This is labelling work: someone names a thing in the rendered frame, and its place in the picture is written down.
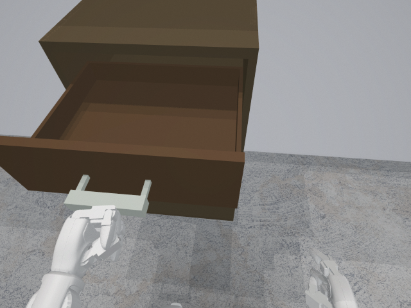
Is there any left robot hand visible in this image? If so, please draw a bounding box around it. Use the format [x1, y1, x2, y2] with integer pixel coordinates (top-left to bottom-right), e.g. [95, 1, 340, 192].
[51, 205, 126, 278]

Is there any right robot hand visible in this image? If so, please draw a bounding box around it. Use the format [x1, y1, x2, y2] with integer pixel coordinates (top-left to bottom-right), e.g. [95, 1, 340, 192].
[305, 248, 358, 308]

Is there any left robot forearm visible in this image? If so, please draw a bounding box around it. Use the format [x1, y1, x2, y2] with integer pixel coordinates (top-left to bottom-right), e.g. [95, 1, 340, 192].
[26, 271, 85, 308]

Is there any drawer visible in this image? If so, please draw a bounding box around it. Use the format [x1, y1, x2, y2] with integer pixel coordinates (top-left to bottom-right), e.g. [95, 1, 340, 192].
[0, 61, 245, 209]

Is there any handle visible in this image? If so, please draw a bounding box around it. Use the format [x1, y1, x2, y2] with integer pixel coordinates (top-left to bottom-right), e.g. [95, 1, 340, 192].
[64, 175, 152, 218]

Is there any cabinet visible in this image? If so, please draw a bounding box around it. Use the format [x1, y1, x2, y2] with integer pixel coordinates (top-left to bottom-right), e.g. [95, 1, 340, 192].
[39, 0, 259, 221]

